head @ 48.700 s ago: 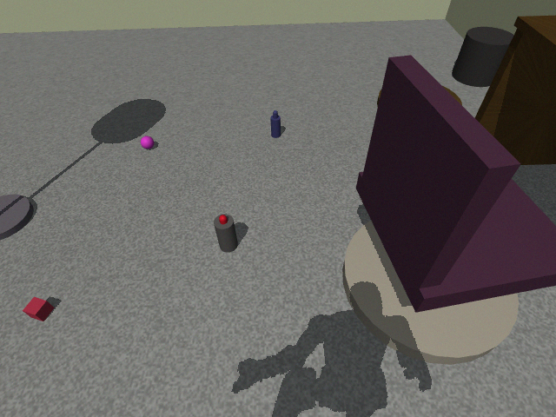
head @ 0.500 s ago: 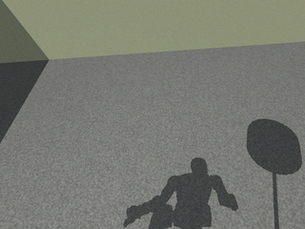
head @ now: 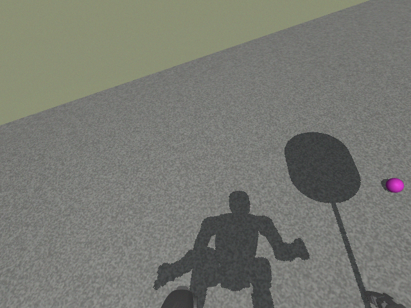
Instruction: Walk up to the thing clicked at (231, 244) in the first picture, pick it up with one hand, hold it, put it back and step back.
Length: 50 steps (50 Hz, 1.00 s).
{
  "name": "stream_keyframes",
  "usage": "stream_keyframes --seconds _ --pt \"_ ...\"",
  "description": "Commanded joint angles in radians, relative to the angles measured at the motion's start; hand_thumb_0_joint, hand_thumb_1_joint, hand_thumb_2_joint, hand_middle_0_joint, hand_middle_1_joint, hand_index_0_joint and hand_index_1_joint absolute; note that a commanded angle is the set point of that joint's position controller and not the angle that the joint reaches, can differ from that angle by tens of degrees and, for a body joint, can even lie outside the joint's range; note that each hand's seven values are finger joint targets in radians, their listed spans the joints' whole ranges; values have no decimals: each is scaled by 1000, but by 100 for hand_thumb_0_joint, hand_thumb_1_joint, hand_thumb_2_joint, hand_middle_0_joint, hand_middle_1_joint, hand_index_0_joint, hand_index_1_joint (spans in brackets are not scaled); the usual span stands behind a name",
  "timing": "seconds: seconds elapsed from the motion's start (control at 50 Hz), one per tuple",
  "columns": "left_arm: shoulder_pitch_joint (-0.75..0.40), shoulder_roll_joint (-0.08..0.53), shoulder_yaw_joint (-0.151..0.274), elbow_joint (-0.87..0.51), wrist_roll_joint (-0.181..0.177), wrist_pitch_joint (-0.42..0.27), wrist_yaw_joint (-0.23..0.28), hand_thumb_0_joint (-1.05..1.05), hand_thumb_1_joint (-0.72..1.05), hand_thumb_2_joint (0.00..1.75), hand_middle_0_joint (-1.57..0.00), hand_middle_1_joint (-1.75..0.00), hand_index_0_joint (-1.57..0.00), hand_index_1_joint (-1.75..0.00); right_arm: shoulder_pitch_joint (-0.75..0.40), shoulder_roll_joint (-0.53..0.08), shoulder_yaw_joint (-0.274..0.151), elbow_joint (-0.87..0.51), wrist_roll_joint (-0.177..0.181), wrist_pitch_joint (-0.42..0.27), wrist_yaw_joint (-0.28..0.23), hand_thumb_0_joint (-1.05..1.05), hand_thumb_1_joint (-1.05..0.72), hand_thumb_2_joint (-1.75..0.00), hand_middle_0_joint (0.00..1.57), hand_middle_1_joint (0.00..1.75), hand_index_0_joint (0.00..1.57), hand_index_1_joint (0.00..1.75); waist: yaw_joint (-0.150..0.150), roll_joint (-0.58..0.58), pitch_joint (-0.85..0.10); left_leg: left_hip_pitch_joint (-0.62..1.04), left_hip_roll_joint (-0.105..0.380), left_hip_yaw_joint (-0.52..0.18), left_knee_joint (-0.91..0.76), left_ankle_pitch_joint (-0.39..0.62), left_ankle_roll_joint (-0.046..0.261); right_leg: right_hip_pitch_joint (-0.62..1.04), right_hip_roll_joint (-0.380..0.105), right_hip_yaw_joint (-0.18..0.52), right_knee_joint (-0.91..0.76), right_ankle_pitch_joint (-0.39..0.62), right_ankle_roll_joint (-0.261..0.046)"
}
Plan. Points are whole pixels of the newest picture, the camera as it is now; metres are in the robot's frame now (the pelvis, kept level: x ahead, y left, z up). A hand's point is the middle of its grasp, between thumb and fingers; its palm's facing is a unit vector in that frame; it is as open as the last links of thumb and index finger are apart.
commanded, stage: walk up
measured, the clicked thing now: out of the picture +0.37 -1.63 -0.66
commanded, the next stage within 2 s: stand in 1.78 s
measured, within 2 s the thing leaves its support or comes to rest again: neither
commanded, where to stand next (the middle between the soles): +0.14 +0.06 m, yaw -28 degrees
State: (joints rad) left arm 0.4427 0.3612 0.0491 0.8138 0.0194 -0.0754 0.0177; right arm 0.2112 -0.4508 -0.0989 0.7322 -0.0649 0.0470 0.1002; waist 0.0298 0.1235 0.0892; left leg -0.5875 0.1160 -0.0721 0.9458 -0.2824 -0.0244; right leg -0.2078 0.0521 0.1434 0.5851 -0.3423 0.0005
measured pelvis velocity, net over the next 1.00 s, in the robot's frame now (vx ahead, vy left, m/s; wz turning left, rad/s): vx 0.07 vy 0.12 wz -0.47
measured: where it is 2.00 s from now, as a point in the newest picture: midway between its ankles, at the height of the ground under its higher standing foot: outside the picture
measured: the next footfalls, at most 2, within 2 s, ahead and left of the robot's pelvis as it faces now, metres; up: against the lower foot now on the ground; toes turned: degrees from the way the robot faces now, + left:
left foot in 0.14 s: +0.20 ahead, +0.22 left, +0.00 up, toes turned -4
right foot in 0.52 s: +0.12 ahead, -0.01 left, +0.00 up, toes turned -17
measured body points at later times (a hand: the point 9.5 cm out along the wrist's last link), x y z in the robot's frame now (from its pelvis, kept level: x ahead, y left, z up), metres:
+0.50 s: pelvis +0.09 +0.10 -0.03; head +0.15 +0.07 +0.42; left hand +0.29 +0.39 -0.11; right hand +0.08 -0.23 -0.13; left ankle +0.16 +0.22 -0.73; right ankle +0.08 +0.00 -0.72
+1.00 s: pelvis +0.07 +0.12 -0.01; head +0.11 +0.12 +0.43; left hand +0.30 +0.37 -0.13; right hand -0.01 -0.20 -0.11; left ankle +0.17 +0.23 -0.73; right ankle +0.03 -0.01 -0.69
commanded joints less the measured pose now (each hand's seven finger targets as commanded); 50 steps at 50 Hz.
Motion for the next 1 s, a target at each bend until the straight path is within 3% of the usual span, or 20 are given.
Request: stream_keyframes --seconds 0.0,0.1,0.14,0.16,0.2,0.26,0.38,0.46,0.48,0.5,0.52,0.54,0.64,0.7,0.76,0.78,0.8,0.82,0.9,0.98 --pt "28 365 115 -99 -1 -37 47 0 90 90 -20 -30 -20 -30 -89 -152 -66 -148 -1 -33 -13 0 -90 -90 20 30 20 30 -2 -243 -4 -9 1 -15 -62 14 11 -63 -237 257 -91 313 -213" --pt "-53 288 65 -158 -13 -6 62 0 90 90 -20 -30 -20 -30 146 -193 -101 -91 10 -53 -42 0 -90 -90 20 30 20 30 -156 -161 -124 492 -103 75 -371 59 81 -275 -78 71 337 447 -88" --pt "78 218 37 -146 -32 6 78 0 90 90 -20 -30 -20 -30 132 -323 -125 -128 34 -59 -59 0 -90 -90 20 30 20 30 -102 215 -224 568 363 -532 -595 162 268 -483 51 -76 766 -273 -15" --pt "62 272 46 -109 -19 9 82 0 90 90 -20 -30 -20 -30 66 -312 -125 -127 58 -57 -57 0 -90 -90 20 30 20 30 -70 128 -178 443 371 -575 -622 51 344 -436 -13 -46 853 -251 -26" --pt "-7 296 59 -81 -32 11 56 0 90 90 -20 -30 -20 -30 36 -210 -85 -123 50 -58 -68 0 -90 -90 20 30 20 30 -65 14 -75 339 219 -275 -544 86 276 -422 -69 -49 788 -156 -23" --pt "-12 252 54 -68 -27 24 10 0 90 90 -20 -30 -20 -30 47 -227 -61 -91 54 -76 -82 0 -90 -90 20 30 20 30 -48 47 -99 334 155 -95 -464 211 243 -335 -79 -75 540 -123 -21" --pt "-109 241 80 -135 -5 67 -16 0 90 90 -20 -30 -20 -30 98 -249 -48 -100 62 -85 -108 0 -90 -90 20 30 20 30 -50 4 -144 357 295 -90 -361 589 269 -241 -59 -143 386 -117 -32" --pt "-72 239 99 -137 4 72 -27 0 90 90 -20 -30 -20 -30 43 -241 -35 -107 64 -72 -116 0 -90 -90 20 30 20 30 5 15 -152 244 242 3 -248 364 185 -69 -33 -162 130 -11 -71" --pt "-36 265 111 -124 8 65 -23 0 90 90 -20 -30 -20 -30 42 -208 -22 -106 65 -69 -116 0 -90 -90 20 30 20 30 28 -24 -161 158 202 48 -135 268 140 40 -64 -66 16 18 -97" --pt "-58 364 137 -142 20 53 -18 0 90 90 -20 -30 -20 -30 72 -145 -2 -117 69 -68 -115 0 -90 -90 20 30 20 30 19 -311 -145 -37 43 153 103 37 59 117 -260 309 -93 180 -174" --pt "-111 389 131 -161 5 51 -19 0 90 90 -20 -30 -20 -30 -1 -160 -5 -117 73 -60 -136 0 -90 -90 20 30 20 30 28 -320 -131 -86 -58 131 190 -395 42 43 -392 487 -102 382 -338" --pt "-109 372 122 -164 -1 52 -16 0 90 90 -20 -30 -20 -30 -19 -183 -14 -99 67 -59 -147 0 -90 -90 20 30 20 30 29 -267 -117 -51 -35 68 243 -418 37 -10 -390 462 -86 453 -355" --pt "-186 296 87 -176 10 59 2 0 90 90 -20 -30 -20 -30 90 -166 -1 2 67 -73 -140 0 -90 -90 20 30 20 30 -20 -271 -128 35 -51 107 150 -218 37 -27 -225 209 29 636 -255" --pt "-164 290 82 -174 13 65 0 0 90 90 -20 -30 -20 -30 71 -160 0 5 64 -86 -139 0 -90 -90 20 30 20 30 3 -286 -137 111 -64 113 -27 -216 45 -40 -221 216 46 583 -257" --pt "-244 271 70 -186 -5 80 -9 0 90 90 -20 -30 -20 -30 193 -148 -7 52 51 -105 -138 0 -90 -90 20 30 20 30 -75 -248 -156 395 -110 129 -351 6 64 -205 -159 133 146 389 -177" --pt "-230 211 56 -190 -13 84 -11 0 90 90 -20 -30 -20 -30 203 -194 -22 51 30 -115 -141 0 -90 -90 20 30 20 30 -83 -123 -148 472 7 -77 -456 -52 103 -333 -90 120 264 217 -110" --pt "-194 171 42 -176 -12 90 -10 0 90 90 -20 -30 -20 -30 136 -305 -42 25 29 -119 -141 0 -90 -90 20 30 20 30 -62 108 -102 433 296 -455 -596 -101 223 -458 77 11 431 -191 -37" --pt "-227 287 73 -154 7 92 5 0 90 90 -20 -30 -20 -30 98 -355 -59 14 46 -118 -133 0 -90 -90 20 30 20 30 -75 58 -73 339 434 -578 -617 -95 353 -418 17 68 570 -305 -26" --pt "-180 271 90 -74 -11 82 -24 0 90 90 -20 -30 -20 -30 47 -265 -30 17 46 -124 -139 0 -90 -90 20 30 20 30 -28 23 -23 309 205 -176 -530 14 232 -363 -23 8 545 -130 -20" --pt "-186 233 77 -42 -9 67 -47 0 90 90 -20 -30 -20 -30 27 -253 -19 10 20 -104 -115 0 -90 -90 20 30 20 30 -55 93 -51 271 147 -63 -535 -217 216 -207 -28 -126 254 -192 -8"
